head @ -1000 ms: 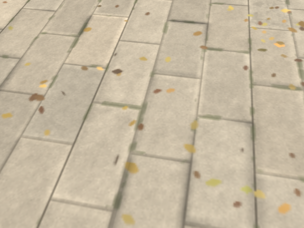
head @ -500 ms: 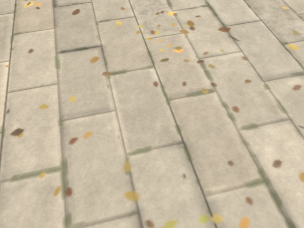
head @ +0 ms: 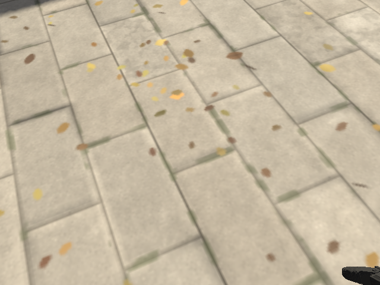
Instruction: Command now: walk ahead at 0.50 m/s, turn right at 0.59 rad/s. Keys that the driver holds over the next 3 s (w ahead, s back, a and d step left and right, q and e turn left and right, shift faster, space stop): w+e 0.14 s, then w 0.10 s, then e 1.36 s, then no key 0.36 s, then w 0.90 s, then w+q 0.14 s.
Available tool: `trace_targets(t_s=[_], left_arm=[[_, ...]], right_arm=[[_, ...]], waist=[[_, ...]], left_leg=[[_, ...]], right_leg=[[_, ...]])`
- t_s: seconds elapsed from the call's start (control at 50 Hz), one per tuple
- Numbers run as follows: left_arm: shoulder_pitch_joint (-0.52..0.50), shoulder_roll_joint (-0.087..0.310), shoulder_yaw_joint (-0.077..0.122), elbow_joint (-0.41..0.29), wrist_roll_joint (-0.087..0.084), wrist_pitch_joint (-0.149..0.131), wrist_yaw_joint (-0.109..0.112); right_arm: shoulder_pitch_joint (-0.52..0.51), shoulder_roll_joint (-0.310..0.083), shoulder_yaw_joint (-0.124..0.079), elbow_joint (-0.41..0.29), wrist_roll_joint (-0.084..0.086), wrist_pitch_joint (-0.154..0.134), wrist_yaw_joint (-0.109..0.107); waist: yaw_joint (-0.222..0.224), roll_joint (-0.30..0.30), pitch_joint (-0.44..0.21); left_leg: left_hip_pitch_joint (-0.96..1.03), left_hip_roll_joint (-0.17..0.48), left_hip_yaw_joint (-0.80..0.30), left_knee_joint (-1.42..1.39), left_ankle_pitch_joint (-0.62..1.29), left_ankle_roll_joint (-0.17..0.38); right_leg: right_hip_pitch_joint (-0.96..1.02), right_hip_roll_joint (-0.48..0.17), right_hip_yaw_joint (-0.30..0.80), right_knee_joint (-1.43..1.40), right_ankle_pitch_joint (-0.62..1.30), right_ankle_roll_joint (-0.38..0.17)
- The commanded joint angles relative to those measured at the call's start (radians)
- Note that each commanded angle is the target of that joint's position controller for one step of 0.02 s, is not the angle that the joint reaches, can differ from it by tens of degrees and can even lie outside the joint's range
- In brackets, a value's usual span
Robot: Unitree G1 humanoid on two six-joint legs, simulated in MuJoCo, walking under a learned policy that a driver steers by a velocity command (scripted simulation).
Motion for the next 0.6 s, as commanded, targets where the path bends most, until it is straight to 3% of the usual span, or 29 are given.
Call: trace_targets(t_s=[0.02,0.08,0.12,0.14,0.16,0.18,0.2,0.22,0.24,0.26,0.28,0.3,0.34,0.38,0.46,0.52,0.58,0.6], left_arm=[[0.026,0.178,0.052,-0.039,-0.007,-0.009,0.01],[0.037,0.168,0.052,-0.026,-0.009,0.004,0.017],[0.022,0.169,0.054,-0.026,-0.007,0.013,0.021],[0.004,0.153,0.048,-0.033,-0.006,0.017,0.02],[-0.007,0.107,0.029,-0.043,0.003,0.015,0.014],[0.081,0.048,0.01,-0.06,0.003,0.01,0.014],[0.17,0.049,-0.001,-0.059,-0.017,0.002,0.016],[0.123,0.135,0.016,-0.037,-0.027,0.0,0.015],[0.02,0.159,0.021,-0.05,-0.019,0.001,0.013],[-0.051,0.153,0.022,-0.067,-0.008,0.0,0.014],[-0.075,0.147,0.028,-0.072,0.002,0.003,0.015],[-0.059,0.136,0.03,-0.072,0.001,0.01,0.013],[-0.047,0.099,0.025,-0.081,0.001,0.024,0.013],[-0.075,0.074,0.015,-0.107,0.004,0.034,0.011],[-0.145,0.062,0.009,-0.136,0.002,0.038,-0.013],[-0.208,0.079,0.019,-0.17,0.004,0.043,-0.035],[-0.199,0.113,0.038,-0.193,0.009,0.05,-0.049],[-0.148,0.128,0.049,-0.183,0.011,0.049,-0.048]], right_arm=[[-0.124,-0.065,-0.009,-0.099,0.01,-0.023,0.011],[-0.124,-0.094,-0.018,-0.11,0.012,-0.037,0.021],[-0.064,-0.116,-0.029,-0.098,0.014,-0.046,0.021],[0.023,-0.134,-0.042,-0.075,0.01,-0.052,0.015],[0.15,-0.169,-0.056,-0.054,-0.005,-0.057,0.01],[0.298,-0.241,-0.074,-0.037,-0.024,-0.053,0.004],[0.358,-0.232,-0.076,0.006,-0.003,-0.041,0.016],[0.315,-0.145,-0.052,-0.006,0.019,-0.036,0.019],[0.266,-0.104,-0.04,-0.016,0.014,-0.026,0.017],[0.201,-0.086,-0.031,-0.022,0.0,-0.019,0.014],[0.165,-0.064,-0.022,-0.023,-0.011,-0.02,0.011],[0.149,-0.063,-0.02,-0.021,-0.016,-0.023,0.008],[0.143,-0.082,-0.025,-0.004,-0.008,-0.027,0.006],[0.137,-0.126,-0.039,0.008,0.0,-0.019,-0.005],[0.118,-0.142,-0.041,0.015,0.011,0.016,-0.028],[0.14,-0.159,-0.044,0.029,0.023,0.033,-0.031],[0.133,-0.185,-0.054,0.03,0.042,0.051,-0.033],[0.123,-0.181,-0.053,0.027,0.047,0.056,-0.035]], waist=[[0.011,-0.128,-0.009],[0.003,-0.142,-0.013],[-0.03,-0.179,-0.028],[-0.077,-0.183,-0.068],[-0.136,-0.152,-0.182],[-0.141,0.033,-0.35],[-0.114,0.296,-0.403],[-0.131,0.163,-0.265],[-0.141,0.073,-0.153],[-0.122,0.021,-0.058],[-0.097,0.02,-0.029],[-0.072,0.04,-0.032],[-0.052,0.061,-0.05],[-0.052,0.066,-0.07],[-0.075,0.061,-0.1],[-0.095,0.055,-0.088],[-0.074,0.053,-0.082],[-0.041,0.036,-0.101]], left_leg=[[0.1,-0.054,0.033,-0.103,0.081,0.006],[0.123,-0.066,0.014,-0.166,0.006,0.029],[0.203,-0.075,0.026,-0.18,-0.088,0.056],[0.327,-0.085,0.05,-0.222,-0.081,0.08],[0.543,-0.006,0.001,-0.199,-0.072,0.13],[0.911,0.203,-0.303,-0.19,-0.165,0.249],[1.042,0.334,-0.682,-0.313,-0.397,0.349],[0.944,0.307,-0.642,-0.356,-0.556,0.317],[0.815,0.265,-0.489,-0.364,-0.524,0.279],[0.669,0.232,-0.364,-0.383,-0.332,0.269],[0.584,0.204,-0.267,-0.388,-0.117,0.26],[0.535,0.185,-0.185,-0.384,0.078,0.252],[0.505,0.173,-0.065,-0.38,0.364,0.265],[0.515,0.184,0.006,-0.395,0.466,0.278],[0.514,0.149,0.151,-0.405,0.396,0.246],[0.562,0.165,0.178,-0.367,0.312,0.227],[0.6,0.19,0.181,-0.247,0.328,0.201],[0.588,0.167,0.208,-0.146,0.356,0.176]], right_leg=[[-0.068,-0.222,0.183,-0.078,0.139,-0.116],[0.013,-0.251,0.257,0.006,0.151,-0.105],[0.035,-0.259,0.296,0.067,0.219,-0.09],[0.023,-0.224,0.285,0.139,0.286,-0.07],[-0.033,-0.173,0.229,0.321,0.295,-0.038],[-0.303,-0.059,0.115,0.646,0.068,0.034],[-0.55,-0.009,0.064,0.886,-0.37,0.071],[-0.64,-0.07,0.097,0.972,-0.323,0.074],[-0.648,-0.106,0.059,0.981,-0.246,0.075],[-0.621,-0.129,0.037,0.939,-0.194,0.079],[-0.576,-0.154,0.039,0.884,-0.164,0.083],[-0.519,-0.166,0.026,0.85,-0.164,0.089],[-0.489,-0.167,-0.017,0.773,-0.166,0.109],[-0.497,-0.175,-0.045,0.677,-0.087,0.125],[-0.397,-0.169,-0.101,0.458,0.157,0.118],[-0.372,-0.161,-0.116,0.346,0.175,0.095],[-0.331,-0.135,-0.144,0.259,0.079,0.052],[-0.249,-0.105,-0.166,0.182,0.118,0.028]])
Next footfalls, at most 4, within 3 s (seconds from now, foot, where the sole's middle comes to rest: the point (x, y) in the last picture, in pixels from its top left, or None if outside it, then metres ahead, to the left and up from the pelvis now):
0.16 left None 0.29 0.14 -0.78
0.62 right None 0.40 -0.14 -0.78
1.04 left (200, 279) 0.48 0.08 -0.78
1.48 right None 0.29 -0.11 -0.78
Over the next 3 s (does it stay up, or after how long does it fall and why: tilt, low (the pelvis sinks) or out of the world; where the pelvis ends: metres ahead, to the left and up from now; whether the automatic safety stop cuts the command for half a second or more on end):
stays up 0.59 -0.37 0.00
